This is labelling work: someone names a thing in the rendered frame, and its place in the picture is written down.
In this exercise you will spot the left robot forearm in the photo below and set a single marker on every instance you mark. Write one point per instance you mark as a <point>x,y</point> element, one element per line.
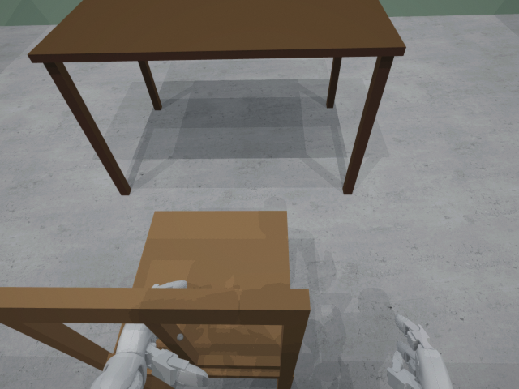
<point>122,371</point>

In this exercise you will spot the chair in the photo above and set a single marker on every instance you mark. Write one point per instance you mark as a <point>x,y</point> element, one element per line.
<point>238,315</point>

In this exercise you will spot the robot left hand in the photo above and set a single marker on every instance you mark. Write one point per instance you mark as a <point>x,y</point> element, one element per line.
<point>165,365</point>

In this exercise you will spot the robot right hand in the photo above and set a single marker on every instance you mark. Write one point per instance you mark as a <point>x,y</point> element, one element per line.
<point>426,366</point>

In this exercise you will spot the table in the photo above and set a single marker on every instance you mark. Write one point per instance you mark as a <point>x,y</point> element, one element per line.
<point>166,30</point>

